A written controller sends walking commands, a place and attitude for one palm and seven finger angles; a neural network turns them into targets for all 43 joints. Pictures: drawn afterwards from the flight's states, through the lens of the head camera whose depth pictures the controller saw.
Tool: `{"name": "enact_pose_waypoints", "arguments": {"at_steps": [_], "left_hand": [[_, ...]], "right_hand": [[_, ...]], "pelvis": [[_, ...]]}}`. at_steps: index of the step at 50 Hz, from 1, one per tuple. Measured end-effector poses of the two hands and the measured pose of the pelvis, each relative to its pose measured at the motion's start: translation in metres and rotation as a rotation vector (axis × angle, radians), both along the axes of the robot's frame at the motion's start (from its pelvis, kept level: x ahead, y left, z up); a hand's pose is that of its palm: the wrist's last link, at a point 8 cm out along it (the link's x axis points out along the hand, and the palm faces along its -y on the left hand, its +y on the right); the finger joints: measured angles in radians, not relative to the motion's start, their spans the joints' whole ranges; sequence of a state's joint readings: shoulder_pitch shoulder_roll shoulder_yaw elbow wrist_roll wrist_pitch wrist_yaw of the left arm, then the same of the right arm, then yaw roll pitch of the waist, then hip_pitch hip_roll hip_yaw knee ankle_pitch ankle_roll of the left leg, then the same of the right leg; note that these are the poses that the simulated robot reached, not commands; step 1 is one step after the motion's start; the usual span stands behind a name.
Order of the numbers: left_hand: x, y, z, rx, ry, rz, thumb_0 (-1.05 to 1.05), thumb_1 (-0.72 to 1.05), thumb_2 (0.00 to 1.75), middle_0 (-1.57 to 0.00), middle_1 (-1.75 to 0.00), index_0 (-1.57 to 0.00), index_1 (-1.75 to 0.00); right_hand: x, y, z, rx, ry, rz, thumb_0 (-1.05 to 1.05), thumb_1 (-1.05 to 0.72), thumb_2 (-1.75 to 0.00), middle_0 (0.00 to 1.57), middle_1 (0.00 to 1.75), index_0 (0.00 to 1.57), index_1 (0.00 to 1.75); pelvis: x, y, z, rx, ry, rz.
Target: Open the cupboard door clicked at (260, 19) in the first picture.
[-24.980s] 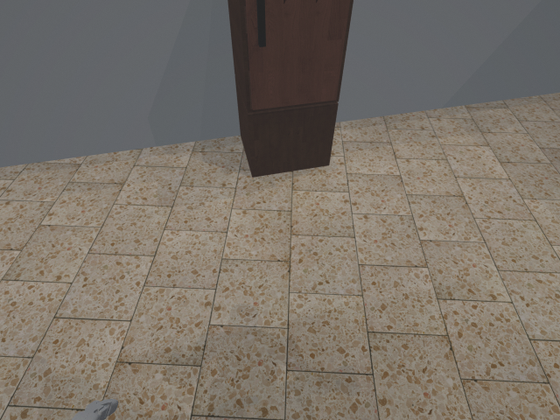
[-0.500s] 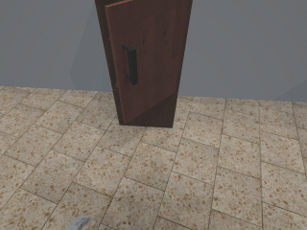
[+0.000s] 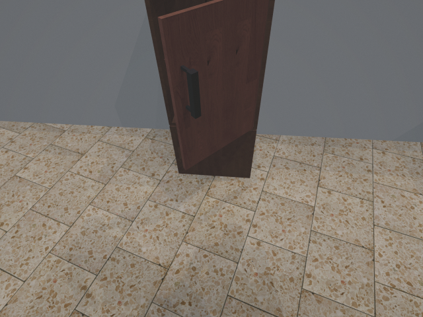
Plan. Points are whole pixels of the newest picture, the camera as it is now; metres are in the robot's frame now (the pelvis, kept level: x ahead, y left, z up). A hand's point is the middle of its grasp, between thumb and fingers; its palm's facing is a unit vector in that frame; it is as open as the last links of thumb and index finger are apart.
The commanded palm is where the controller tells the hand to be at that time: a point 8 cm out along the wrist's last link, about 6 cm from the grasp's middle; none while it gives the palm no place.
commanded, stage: let the arm hang, fingers relaxed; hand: left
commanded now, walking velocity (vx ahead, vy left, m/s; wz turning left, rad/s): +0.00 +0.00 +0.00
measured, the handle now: (190, 92) +0.73 +0.11 +0.02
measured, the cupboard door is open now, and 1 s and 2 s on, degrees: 45 45 45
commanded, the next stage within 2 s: look to check the result in 0.34 s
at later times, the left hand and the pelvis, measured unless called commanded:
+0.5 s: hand out of the picture -0.01 +0.17 -0.17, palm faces +0.02 -0.98 -0.21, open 7.4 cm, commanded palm none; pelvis -0.01 -0.01 +0.00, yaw +0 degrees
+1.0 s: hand out of the picture +0.04 +0.19 -0.17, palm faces +0.01 -0.97 -0.26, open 7.4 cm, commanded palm none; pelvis +0.01 -0.02 +0.00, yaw +0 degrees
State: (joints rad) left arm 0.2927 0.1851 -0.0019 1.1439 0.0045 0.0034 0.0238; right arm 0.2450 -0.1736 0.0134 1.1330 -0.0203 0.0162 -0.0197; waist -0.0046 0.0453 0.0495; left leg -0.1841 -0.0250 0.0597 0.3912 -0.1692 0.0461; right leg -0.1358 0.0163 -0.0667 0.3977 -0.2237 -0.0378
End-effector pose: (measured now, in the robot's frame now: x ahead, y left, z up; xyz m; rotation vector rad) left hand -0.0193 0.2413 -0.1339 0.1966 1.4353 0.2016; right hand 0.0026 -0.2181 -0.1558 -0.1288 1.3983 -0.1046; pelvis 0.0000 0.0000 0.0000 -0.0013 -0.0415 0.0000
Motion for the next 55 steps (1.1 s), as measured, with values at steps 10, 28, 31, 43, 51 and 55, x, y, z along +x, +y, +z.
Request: {"name": "enact_pose_waypoints", "arguments": {"at_steps": [10,28,31,43,51,55], "left_hand": [[0.014,-0.028,-0.010,-0.071,-0.049,-0.018,0.01,0.91,0.89,-0.20,-0.30,-0.20,-0.29],[0.009,-0.017,-0.006,-0.031,-0.026,-0.009,0.01,0.91,0.89,-0.20,-0.30,-0.20,-0.29],[0.011,-0.014,-0.004,-0.021,-0.026,-0.010,0.01,0.91,0.89,-0.20,-0.30,-0.20,-0.29],[0.032,-0.010,-0.001,-0.005,-0.064,-0.024,0.01,0.91,0.89,-0.20,-0.30,-0.20,-0.29],[0.053,-0.007,0.001,0.004,-0.100,-0.040,0.01,0.91,0.89,-0.20,-0.30,-0.20,-0.30],[0.062,-0.005,0.003,0.012,-0.114,-0.047,0.01,0.91,0.89,-0.20,-0.30,-0.20,-0.30]], "right_hand": [[-0.020,-0.005,0.004,-0.020,0.021,-0.028,0.00,-0.91,-0.90,0.20,0.30,0.20,0.30],[-0.032,-0.011,0.004,-0.021,0.057,-0.040,0.00,-0.91,-0.90,0.20,0.30,0.20,0.30],[-0.026,-0.014,0.004,-0.025,0.048,-0.035,0.00,-0.91,-0.90,0.20,0.30,0.20,0.30],[0.007,-0.035,0.009,-0.060,-0.010,-0.008,0.00,-0.91,-0.90,0.20,0.30,0.20,0.30],[0.031,-0.049,0.014,-0.086,-0.049,0.009,0.00,-0.91,-0.90,0.20,0.30,0.20,0.30],[0.040,-0.055,0.016,-0.096,-0.063,0.015,0.00,-0.91,-0.90,0.20,0.30,0.20,0.30]], "pelvis": [[-0.004,-0.004,0.000,0.002,-0.002,-0.004],[-0.005,-0.009,0.001,0.002,0.003,-0.001],[-0.004,-0.010,0.001,0.003,0.004,-0.001],[0.002,-0.013,0.002,0.004,0.009,0.002],[0.007,-0.017,0.003,0.004,0.011,0.003],[0.010,-0.018,0.003,0.005,0.013,0.002]]}}
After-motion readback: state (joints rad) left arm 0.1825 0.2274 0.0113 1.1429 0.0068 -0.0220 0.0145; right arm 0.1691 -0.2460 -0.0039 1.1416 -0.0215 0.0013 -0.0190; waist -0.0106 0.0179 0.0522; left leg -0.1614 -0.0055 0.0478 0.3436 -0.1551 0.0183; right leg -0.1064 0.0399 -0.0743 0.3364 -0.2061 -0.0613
